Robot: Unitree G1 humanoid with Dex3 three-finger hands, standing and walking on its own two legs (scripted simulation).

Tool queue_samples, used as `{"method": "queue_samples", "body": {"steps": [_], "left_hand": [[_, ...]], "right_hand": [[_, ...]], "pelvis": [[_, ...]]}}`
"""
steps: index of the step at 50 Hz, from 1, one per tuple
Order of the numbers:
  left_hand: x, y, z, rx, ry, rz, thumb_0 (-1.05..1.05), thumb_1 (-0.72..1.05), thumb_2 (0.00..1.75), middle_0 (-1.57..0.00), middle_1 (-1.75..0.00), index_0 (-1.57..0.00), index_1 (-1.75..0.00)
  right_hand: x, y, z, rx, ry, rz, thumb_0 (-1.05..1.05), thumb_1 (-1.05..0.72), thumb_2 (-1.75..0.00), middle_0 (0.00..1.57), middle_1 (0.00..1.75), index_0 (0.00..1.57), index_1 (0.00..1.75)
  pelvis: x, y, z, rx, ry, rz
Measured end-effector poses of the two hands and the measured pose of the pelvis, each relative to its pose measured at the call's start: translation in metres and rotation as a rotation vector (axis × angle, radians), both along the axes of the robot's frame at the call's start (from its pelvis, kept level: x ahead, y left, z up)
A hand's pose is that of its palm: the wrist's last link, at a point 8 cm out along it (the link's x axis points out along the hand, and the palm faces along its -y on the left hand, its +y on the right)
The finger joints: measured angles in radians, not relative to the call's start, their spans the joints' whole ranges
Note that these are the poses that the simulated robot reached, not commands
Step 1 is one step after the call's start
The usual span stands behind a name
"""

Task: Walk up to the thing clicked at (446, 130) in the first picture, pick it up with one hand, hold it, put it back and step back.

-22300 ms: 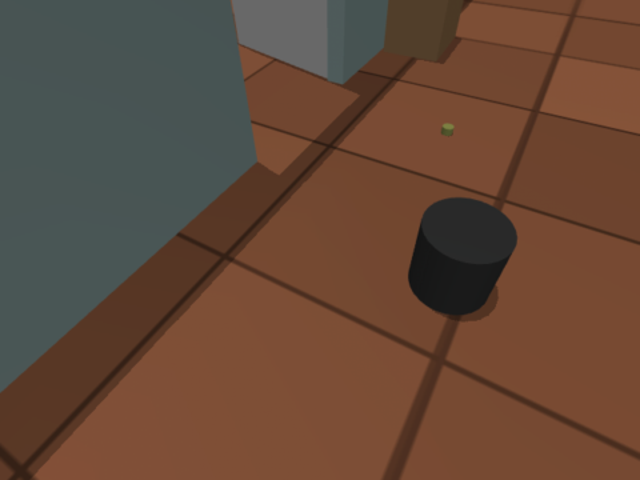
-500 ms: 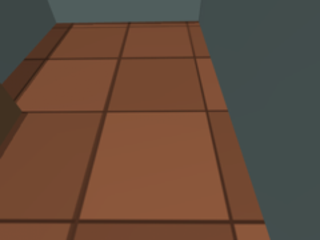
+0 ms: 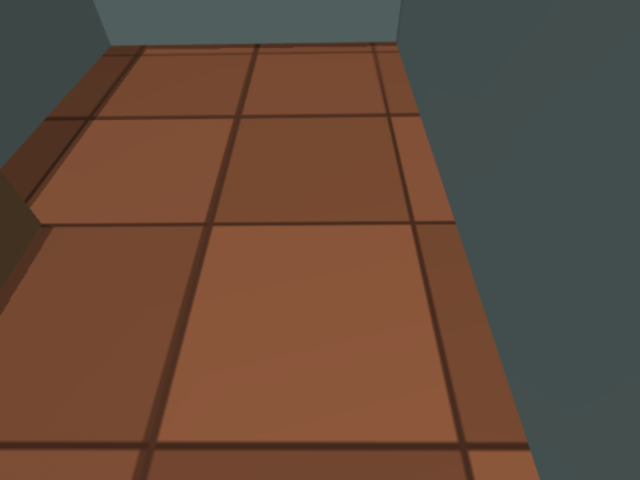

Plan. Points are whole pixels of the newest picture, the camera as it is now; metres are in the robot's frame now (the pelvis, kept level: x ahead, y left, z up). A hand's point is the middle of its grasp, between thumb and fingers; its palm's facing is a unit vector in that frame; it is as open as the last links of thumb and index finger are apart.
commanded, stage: stand
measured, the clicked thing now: out of the picture -0.11 +0.94 -0.76
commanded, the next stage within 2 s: walk up in 0.24 s
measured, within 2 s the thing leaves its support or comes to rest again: neither
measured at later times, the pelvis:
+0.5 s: pelvis +0.04 -0.04 -0.02, yaw -1 degrees
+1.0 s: pelvis +0.26 -0.01 -0.02, yaw +2 degrees
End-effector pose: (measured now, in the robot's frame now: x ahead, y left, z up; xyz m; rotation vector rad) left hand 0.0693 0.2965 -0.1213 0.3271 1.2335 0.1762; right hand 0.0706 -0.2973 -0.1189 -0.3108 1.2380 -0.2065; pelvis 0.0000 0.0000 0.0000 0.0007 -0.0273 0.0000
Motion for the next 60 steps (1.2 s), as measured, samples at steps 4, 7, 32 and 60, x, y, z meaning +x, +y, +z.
{"method": "queue_samples", "body": {"steps": [4, 7, 32, 60], "left_hand": [[0.000, 0.000, 0.000, 0.000, 0.002, 0.000, 0.01, 0.90, 0.89, -0.21, -0.30, -0.21, -0.30], [-0.001, 0.001, -0.001, -0.001, 0.004, 0.001, 0.01, 0.90, 0.89, -0.21, -0.30, -0.21, -0.30], [0.025, -0.005, 0.034, 0.110, -0.022, 0.064, 0.01, 0.90, 0.89, -0.21, -0.30, -0.21, -0.30], [0.350, -0.002, 0.011, 0.015, -0.088, -0.057, 0.01, 0.90, 0.89, -0.21, -0.30, -0.21, -0.30]], "right_hand": [[0.000, 0.000, 0.000, -0.001, -0.002, 0.000, 0.00, -0.90, -0.90, 0.21, 0.30, 0.20, 0.30], [0.001, 0.001, 0.000, -0.001, -0.002, -0.002, 0.00, -0.90, -0.90, 0.21, 0.30, 0.20, 0.30], [0.075, -0.079, -0.004, -0.001, -0.027, 0.016, 0.01, -0.90, -0.90, 0.20, 0.30, 0.20, 0.30], [0.366, -0.040, 0.011, -0.005, -0.180, 0.073, 0.00, -0.90, -0.90, 0.21, 0.30, 0.20, 0.31]], "pelvis": [[0.001, 0.000, 0.000, 0.000, -0.001, 0.000], [0.001, 0.001, 0.000, 0.000, -0.001, -0.001], [0.086, -0.046, -0.005, -0.010, -0.013, 0.005], [0.361, -0.023, -0.014, 0.034, -0.016, 0.003]]}}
